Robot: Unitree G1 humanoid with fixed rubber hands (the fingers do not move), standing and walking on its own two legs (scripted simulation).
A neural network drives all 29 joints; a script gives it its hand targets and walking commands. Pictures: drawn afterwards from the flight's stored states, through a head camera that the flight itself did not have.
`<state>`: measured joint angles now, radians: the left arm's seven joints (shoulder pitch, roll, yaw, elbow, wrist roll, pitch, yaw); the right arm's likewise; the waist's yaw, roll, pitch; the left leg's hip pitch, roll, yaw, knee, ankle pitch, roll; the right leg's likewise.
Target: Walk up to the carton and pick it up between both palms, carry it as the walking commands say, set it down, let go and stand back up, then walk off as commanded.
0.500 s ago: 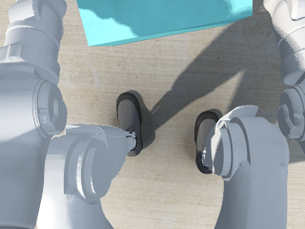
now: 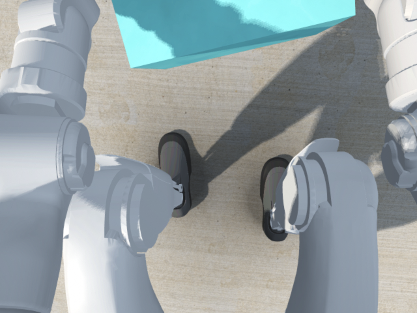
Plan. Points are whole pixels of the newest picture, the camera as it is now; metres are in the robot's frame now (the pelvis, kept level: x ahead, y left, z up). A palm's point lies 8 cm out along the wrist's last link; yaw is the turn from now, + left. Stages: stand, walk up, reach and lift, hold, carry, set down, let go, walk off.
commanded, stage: reach and lift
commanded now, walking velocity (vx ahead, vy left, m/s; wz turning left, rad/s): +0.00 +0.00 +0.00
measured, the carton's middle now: out of the picture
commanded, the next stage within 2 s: none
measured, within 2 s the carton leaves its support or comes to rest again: neither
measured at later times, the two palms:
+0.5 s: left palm out of the picture +0.56 +0.18 -0.07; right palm out of the picture +0.57 -0.20 -0.07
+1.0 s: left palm out of the picture +0.53 +0.17 -0.02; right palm out of the picture +0.54 -0.20 -0.02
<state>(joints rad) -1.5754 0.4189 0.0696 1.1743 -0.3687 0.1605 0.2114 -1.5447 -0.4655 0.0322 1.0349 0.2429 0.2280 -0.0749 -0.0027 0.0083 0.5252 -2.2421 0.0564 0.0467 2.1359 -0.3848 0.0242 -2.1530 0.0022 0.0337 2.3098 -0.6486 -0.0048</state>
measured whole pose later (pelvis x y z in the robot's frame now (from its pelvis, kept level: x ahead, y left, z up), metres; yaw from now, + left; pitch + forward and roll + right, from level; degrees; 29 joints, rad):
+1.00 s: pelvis -0.02 +0.00 +0.07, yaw -1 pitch +22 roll +3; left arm -1.36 0.27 0.35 0.74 -0.08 0.42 0.27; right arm -1.47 -0.41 -0.02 0.88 0.23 0.40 -0.17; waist 0.00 -0.02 0.52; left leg -1.94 0.03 0.03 1.95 -0.39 -0.01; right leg -1.87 0.02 0.03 2.11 -0.61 -0.01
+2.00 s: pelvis -0.04 -0.01 +0.17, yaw -3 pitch +14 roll +2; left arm -1.21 0.21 0.41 0.57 -0.02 0.51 0.27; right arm -1.35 -0.34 -0.05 0.77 0.18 0.49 -0.18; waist 0.00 -0.04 0.52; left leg -1.53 0.03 0.02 1.62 -0.33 -0.02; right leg -1.48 0.03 0.04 1.77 -0.53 -0.01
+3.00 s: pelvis -0.02 +0.00 +0.29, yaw -3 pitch +9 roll +2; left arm -0.91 0.07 0.44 0.53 0.08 0.51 0.26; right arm -1.13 -0.25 -0.08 0.85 0.13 0.48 -0.14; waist 0.00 -0.03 0.33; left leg -1.08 0.02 0.02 1.14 -0.22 -0.01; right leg -1.05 0.04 0.04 1.28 -0.39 -0.01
